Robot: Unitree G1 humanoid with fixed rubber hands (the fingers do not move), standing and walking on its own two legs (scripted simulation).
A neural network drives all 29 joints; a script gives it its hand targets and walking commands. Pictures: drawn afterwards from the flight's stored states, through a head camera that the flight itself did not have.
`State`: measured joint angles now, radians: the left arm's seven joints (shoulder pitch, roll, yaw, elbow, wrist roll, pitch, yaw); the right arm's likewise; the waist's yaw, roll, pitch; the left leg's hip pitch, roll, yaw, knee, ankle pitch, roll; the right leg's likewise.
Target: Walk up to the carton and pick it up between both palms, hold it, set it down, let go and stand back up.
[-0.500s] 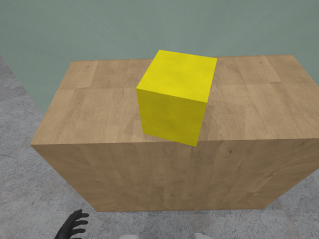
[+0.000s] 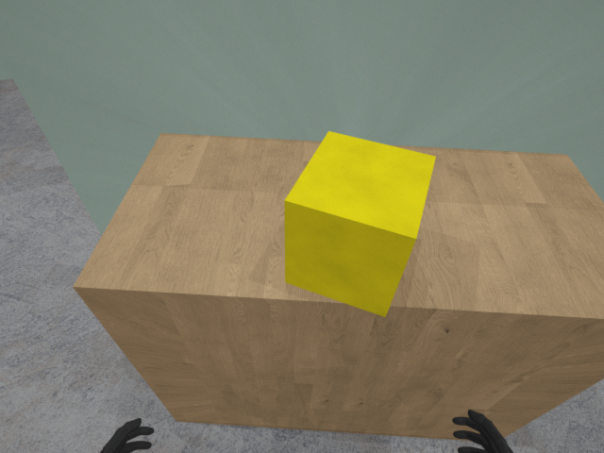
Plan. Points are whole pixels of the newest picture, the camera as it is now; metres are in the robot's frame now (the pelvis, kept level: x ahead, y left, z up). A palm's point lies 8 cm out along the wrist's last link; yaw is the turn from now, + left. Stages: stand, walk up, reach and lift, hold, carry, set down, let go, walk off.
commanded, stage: walk up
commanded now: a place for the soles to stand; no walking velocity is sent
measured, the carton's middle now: (356, 222) +0.45 -0.06 +0.07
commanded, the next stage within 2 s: stand in 0.64 s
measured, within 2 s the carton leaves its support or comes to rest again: neither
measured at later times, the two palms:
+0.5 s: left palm out of the picture +0.10 +0.26 -0.09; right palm out of the picture +0.11 -0.27 -0.09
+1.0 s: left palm out of the picture +0.13 +0.24 -0.09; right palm out of the picture +0.14 -0.28 -0.09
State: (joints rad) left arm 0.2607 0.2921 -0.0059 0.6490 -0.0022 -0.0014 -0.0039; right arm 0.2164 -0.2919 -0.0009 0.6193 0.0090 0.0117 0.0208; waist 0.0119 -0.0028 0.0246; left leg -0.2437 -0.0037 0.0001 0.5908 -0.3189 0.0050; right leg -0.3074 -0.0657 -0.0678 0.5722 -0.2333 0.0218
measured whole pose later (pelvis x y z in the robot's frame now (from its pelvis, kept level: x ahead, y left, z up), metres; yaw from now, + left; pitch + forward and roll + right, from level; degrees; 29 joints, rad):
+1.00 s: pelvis +0.03 -0.02 +0.00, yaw +0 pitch -1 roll +0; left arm 0.27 0.28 0.00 0.66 0.00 0.00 -0.02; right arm 0.28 -0.28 -0.01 0.62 -0.01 0.00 0.01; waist 0.01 0.01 0.03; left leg -0.20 0.03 -0.02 0.56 -0.34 -0.03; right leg -0.28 -0.04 -0.08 0.58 -0.28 -0.01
